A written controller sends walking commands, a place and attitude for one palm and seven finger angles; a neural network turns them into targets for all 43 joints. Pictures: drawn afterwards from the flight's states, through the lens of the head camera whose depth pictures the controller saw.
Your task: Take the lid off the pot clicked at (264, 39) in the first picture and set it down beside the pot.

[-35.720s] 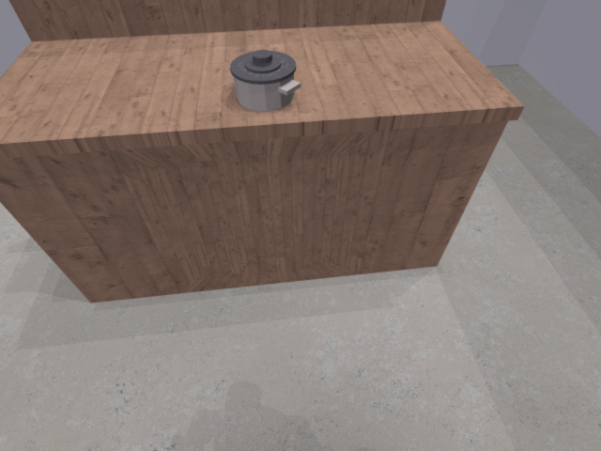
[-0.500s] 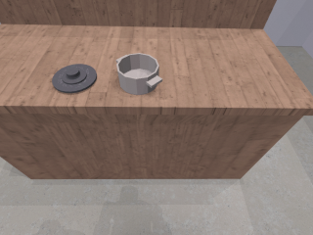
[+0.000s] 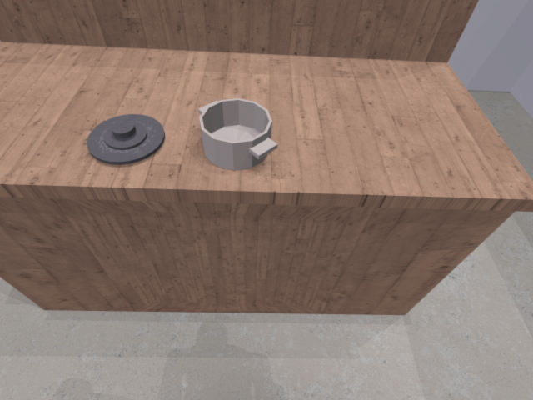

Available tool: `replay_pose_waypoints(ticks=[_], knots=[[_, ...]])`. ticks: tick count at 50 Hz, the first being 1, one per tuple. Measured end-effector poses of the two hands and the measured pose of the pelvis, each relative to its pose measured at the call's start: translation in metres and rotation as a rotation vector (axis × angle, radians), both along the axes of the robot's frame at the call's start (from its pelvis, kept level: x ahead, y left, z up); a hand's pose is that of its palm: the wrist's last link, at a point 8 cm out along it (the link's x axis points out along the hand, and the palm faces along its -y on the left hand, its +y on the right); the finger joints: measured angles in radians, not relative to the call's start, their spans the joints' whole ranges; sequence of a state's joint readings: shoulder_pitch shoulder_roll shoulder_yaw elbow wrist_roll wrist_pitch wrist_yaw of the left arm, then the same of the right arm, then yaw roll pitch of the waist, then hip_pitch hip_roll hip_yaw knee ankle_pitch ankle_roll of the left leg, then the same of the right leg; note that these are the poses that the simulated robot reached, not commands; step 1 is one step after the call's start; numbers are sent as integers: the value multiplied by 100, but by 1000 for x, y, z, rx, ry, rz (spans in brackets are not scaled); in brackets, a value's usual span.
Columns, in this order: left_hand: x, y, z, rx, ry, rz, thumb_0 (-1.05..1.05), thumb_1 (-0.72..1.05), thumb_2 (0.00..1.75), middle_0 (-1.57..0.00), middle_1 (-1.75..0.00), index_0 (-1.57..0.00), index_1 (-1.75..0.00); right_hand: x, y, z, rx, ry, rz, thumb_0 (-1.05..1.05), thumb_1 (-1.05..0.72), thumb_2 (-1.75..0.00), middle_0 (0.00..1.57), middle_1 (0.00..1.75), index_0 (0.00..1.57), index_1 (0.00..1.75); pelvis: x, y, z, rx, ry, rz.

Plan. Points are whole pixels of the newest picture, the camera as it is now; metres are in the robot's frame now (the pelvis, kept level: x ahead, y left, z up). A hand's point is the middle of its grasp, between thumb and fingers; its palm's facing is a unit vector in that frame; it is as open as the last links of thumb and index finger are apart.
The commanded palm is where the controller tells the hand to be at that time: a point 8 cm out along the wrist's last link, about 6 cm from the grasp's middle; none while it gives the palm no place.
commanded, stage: look to check the result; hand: left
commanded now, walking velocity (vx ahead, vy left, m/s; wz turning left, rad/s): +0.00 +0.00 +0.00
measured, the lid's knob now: (123, 128) +0.62 +0.34 +0.02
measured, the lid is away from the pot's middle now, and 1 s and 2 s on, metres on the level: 0.24 0.24 0.24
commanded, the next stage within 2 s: stand and wait in 0.30 s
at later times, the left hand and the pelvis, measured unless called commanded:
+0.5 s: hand out of the picture +0.03 +0.18 -0.18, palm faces +0.03 -0.98 -0.20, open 7.2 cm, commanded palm none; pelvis +0.00 +0.00 +0.00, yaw +0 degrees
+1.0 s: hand out of the picture +0.01 +0.18 -0.18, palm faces +0.03 -0.98 -0.19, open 7.2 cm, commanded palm none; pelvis +0.00 +0.01 +0.00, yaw +0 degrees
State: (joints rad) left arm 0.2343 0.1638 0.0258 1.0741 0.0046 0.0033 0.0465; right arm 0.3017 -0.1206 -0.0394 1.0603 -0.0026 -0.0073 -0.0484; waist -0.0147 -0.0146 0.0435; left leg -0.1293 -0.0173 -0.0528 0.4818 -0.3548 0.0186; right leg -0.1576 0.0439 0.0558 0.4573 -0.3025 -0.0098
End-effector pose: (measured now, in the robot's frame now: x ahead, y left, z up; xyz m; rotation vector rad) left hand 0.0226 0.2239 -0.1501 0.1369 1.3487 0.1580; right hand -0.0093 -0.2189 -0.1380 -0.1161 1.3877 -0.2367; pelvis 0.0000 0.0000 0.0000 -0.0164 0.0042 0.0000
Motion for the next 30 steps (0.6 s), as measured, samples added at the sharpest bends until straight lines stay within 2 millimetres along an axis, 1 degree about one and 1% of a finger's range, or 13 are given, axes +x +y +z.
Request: replay_pose_waypoints(ticks=[16, 30], knots=[[0, 3, 1, 6, 13, -1, 0, 93, 90, -20, -30, -20, -30, -17, 14, -2, 28, 45, -21, 0, -91, -90, 20, 29, 20, 30, 1, 3, 1, 3, -1, -2], [-7, 2, 1, 6, 26, 1, 0, 94, 90, -20, -30, -20, -30, -21, 15, -2, 30, 53, -27, 0, -91, -90, 20, 29, 20, 30, -1, 3, 1, 3, -1, -4]])
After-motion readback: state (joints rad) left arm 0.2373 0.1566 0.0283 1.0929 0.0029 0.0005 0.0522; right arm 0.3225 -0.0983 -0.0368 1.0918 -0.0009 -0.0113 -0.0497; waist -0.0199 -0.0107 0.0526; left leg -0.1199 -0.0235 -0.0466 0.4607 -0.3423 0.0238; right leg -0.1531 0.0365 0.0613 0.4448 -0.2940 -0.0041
